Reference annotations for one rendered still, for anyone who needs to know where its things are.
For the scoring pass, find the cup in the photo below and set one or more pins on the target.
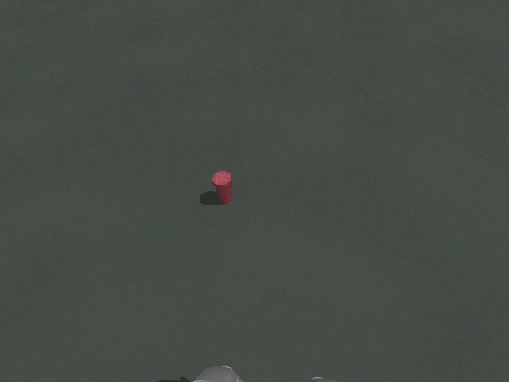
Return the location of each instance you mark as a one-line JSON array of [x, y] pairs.
[[222, 180]]

